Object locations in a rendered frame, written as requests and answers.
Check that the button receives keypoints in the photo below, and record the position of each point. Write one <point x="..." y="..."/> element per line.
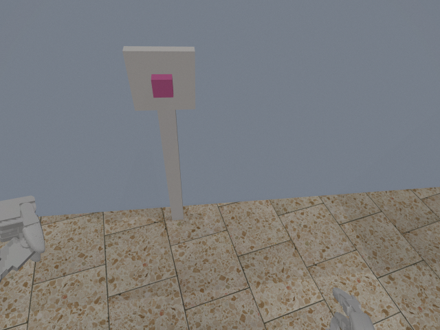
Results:
<point x="162" y="85"/>

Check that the panel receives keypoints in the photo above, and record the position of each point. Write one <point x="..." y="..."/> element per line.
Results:
<point x="141" y="62"/>

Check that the robot right hand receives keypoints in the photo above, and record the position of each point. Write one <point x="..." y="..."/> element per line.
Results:
<point x="358" y="320"/>

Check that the robot left hand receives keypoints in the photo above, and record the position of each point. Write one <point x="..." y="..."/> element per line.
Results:
<point x="22" y="228"/>

